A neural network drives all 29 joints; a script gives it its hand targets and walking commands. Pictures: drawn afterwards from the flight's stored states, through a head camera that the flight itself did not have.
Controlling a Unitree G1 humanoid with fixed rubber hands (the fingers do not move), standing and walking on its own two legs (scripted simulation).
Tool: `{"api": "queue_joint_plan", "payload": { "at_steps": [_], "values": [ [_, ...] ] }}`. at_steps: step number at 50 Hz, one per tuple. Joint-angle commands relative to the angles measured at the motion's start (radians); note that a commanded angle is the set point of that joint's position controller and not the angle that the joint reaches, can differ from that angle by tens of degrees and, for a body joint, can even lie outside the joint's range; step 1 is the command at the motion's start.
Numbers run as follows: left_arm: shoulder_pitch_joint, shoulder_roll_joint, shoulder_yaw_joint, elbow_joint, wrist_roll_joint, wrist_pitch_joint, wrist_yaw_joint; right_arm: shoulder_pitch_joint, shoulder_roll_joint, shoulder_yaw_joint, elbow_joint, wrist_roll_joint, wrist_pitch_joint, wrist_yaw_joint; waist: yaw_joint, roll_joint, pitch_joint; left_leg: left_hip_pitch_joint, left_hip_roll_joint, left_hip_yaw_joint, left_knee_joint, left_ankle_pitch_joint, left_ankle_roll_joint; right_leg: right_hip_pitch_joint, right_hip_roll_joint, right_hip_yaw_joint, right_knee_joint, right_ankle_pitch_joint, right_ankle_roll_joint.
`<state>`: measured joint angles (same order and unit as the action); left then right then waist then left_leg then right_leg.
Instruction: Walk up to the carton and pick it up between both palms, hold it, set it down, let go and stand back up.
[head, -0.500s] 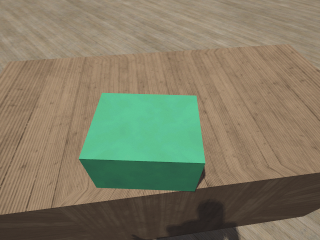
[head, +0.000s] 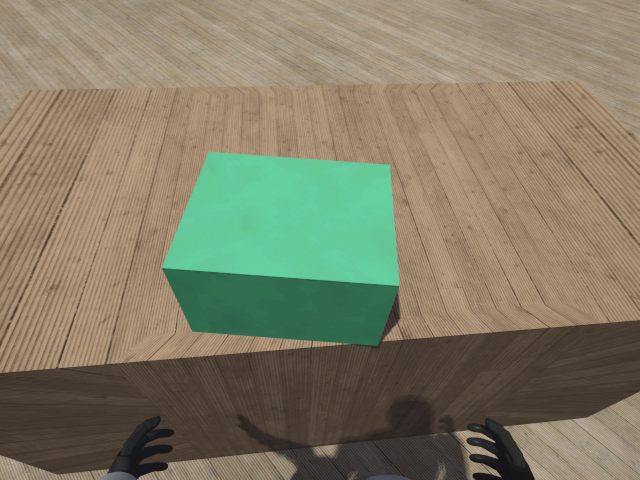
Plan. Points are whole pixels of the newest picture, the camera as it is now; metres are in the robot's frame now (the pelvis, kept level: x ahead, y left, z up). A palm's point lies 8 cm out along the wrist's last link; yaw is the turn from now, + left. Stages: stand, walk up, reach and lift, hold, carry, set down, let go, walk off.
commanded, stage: reach and lift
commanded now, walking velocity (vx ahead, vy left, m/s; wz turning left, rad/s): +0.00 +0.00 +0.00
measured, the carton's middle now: (292, 247) +0.44 +0.05 +0.00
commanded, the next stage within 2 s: none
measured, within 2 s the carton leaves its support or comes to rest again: neither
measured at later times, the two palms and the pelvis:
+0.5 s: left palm (98, 457) +0.16 +0.26 -0.03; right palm (518, 463) +0.15 -0.22 -0.04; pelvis -0.01 -0.02 +0.00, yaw +0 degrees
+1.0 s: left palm (50, 412) +0.20 +0.31 +0.02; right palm (468, 394) +0.21 -0.16 +0.01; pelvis +0.04 +0.02 +0.01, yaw +2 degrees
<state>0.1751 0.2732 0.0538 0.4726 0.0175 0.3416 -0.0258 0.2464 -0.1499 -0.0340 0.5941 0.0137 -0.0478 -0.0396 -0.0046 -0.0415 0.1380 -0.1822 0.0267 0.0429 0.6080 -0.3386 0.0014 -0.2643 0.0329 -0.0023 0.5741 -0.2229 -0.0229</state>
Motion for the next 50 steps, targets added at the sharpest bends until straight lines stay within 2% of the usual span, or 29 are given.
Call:
{"api": "queue_joint_plan", "payload": {
  "at_steps": [1,2,3,7,8,10,11,13,17,19,21,24,28,30,33,34,37,40,43,50],
  "values": [
    [-0.177,0.189,0.046,-0.201,-0.028,-0.100,0.013,-0.011,-0.070,-0.034,-0.222,-0.004,-0.017,-0.021,-0.034,0.138,-0.144,-0.366,0.037,0.083,-0.264,-0.102,0.053,0.413,-0.013,0.028,-0.027,0.059,0.030],
    [-0.163,0.199,0.048,-0.203,-0.032,-0.120,0.013,-0.001,-0.069,-0.038,-0.236,-0.006,-0.014,-0.024,-0.041,0.146,-0.144,-0.405,0.047,0.084,-0.283,-0.125,0.066,0.457,-0.003,0.025,-0.016,0.057,0.036],
    [-0.157,0.206,0.052,-0.199,-0.041,-0.139,0.012,0.007,-0.063,-0.035,-0.257,-0.008,-0.017,-0.028,-0.033,0.152,-0.152,-0.430,0.052,0.081,-0.300,-0.127,0.071,0.495,0.000,0.023,-0.004,0.078,0.038],
    [-0.127,0.233,0.045,-0.164,-0.079,-0.203,0.002,0.012,-0.047,-0.025,-0.328,-0.006,-0.023,-0.042,-0.022,0.118,-0.140,-0.497,0.060,0.074,-0.333,-0.146,0.097,0.565,0.009,0.028,-0.005,0.051,0.050],
    [-0.134,0.243,0.047,-0.157,-0.093,-0.213,-0.006,-0.005,-0.047,-0.030,-0.357,-0.009,-0.018,-0.049,-0.010,0.096,-0.124,-0.501,0.059,0.075,-0.337,-0.147,0.100,0.553,0.009,0.022,-0.015,0.027,0.057],
    [-0.149,0.257,0.034,-0.141,-0.113,-0.223,-0.018,-0.017,-0.037,-0.021,-0.397,-0.006,-0.001,-0.058,-0.001,0.085,-0.101,-0.494,0.065,0.074,-0.349,-0.167,0.111,0.549,0.014,0.024,-0.027,-0.016,0.056],
    [-0.138,0.255,0.033,-0.129,-0.129,-0.230,-0.026,-0.028,-0.033,-0.018,-0.416,-0.005,0.006,-0.061,0.014,0.068,-0.085,-0.493,0.063,0.073,-0.348,-0.162,0.110,0.546,0.010,0.023,-0.034,-0.030,0.053],
    [-0.154,0.268,0.036,-0.100,-0.140,-0.238,-0.040,-0.036,-0.037,-0.017,-0.419,0.000,0.024,-0.066,0.020,0.053,-0.060,-0.483,0.066,0.069,-0.346,-0.152,0.112,0.529,0.000,0.030,-0.051,-0.050,0.052],
    [-0.168,0.285,0.049,-0.070,-0.151,-0.260,-0.064,-0.036,-0.031,0.007,-0.463,0.012,0.060,-0.070,0.031,0.057,-0.030,-0.446,0.067,0.066,-0.360,-0.175,0.119,0.516,-0.004,0.033,-0.074,-0.092,0.052],
    [-0.152,0.296,0.060,-0.066,-0.153,-0.271,-0.078,-0.019,-0.019,0.021,-0.464,0.024,0.079,-0.074,0.039,0.051,-0.023,-0.410,0.058,0.067,-0.339,-0.150,0.109,0.485,-0.028,0.066,-0.113,-0.141,0.050],
    [-0.157,0.307,0.075,-0.099,-0.160,-0.281,-0.087,-0.012,-0.005,0.040,-0.493,0.040,0.091,-0.081,0.061,0.036,-0.021,-0.329,0.041,0.065,-0.303,-0.118,0.090,0.429,-0.059,0.094,-0.158,-0.187,0.043],
    [-0.186,0.329,0.077,-0.164,-0.184,-0.291,-0.091,-0.008,0.026,0.060,-0.550,0.060,0.105,-0.094,0.055,0.041,-0.014,-0.230,0.024,0.058,-0.268,-0.096,0.063,0.324,-0.097,0.131,-0.228,-0.252,0.042],
    [-0.218,0.363,0.069,-0.243,-0.235,-0.310,-0.091,0.014,0.055,0.079,-0.651,0.091,0.125,-0.125,0.034,0.034,-0.050,-0.129,0.005,0.036,-0.226,-0.071,0.049,0.227,-0.138,0.167,-0.282,-0.306,0.032],
    [-0.232,0.378,0.076,-0.287,-0.250,-0.320,-0.087,0.023,0.065,0.075,-0.689,0.104,0.136,-0.141,0.026,0.061,-0.068,-0.111,0.000,0.025,-0.218,-0.058,0.039,0.201,-0.147,0.169,-0.286,-0.289,0.029],
    [-0.204,0.403,0.084,-0.332,-0.276,-0.336,-0.087,0.062,0.071,0.076,-0.733,0.123,0.150,-0.161,0.038,0.102,-0.103,-0.105,0.005,0.014,-0.232,-0.028,0.032,0.232,-0.145,0.158,-0.275,-0.208,0.030],
    [-0.201,0.414,0.080,-0.335,-0.279,-0.344,-0.089,0.079,0.072,0.077,-0.751,0.118,0.152,-0.168,0.027,0.105,-0.096,-0.125,0.004,0.010,-0.251,-0.040,0.033,0.259,-0.128,0.136,-0.259,-0.182,0.035],
    [-0.167,0.407,0.085,-0.355,-0.288,-0.364,-0.091,0.090,0.056,0.068,-0.771,0.122,0.148,-0.170,0.038,0.164,-0.110,-0.187,0.022,-0.006,-0.302,-0.045,0.046,0.359,-0.088,0.091,-0.200,-0.071,0.032],
    [-0.126,0.388,0.080,-0.368,-0.294,-0.378,-0.088,0.097,0.035,0.046,-0.767,0.126,0.133,-0.165,0.048,0.199,-0.104,-0.245,0.036,-0.014,-0.339,-0.025,0.039,0.454,-0.053,0.068,-0.162,0.002,0.024],
    [-0.088,0.377,0.077,-0.393,-0.303,-0.396,-0.090,0.098,0.023,0.051,-0.787,0.139,0.108,-0.159,0.058,0.184,-0.100,-0.240,0.039,-0.024,-0.343,0.063,0.024,0.485,-0.042,0.058,-0.165,0.063,0.015],
    [0.020,0.341,0.060,-0.508,-0.329,-0.434,-0.084,0.131,-0.011,0.037,-0.817,0.182,0.026,-0.136,0.054,0.143,-0.151,0.019,0.010,-0.055,-0.253,0.447,-0.053,0.316,-0.030,0.048,-0.240,0.166,-0.023]
  ]
}}
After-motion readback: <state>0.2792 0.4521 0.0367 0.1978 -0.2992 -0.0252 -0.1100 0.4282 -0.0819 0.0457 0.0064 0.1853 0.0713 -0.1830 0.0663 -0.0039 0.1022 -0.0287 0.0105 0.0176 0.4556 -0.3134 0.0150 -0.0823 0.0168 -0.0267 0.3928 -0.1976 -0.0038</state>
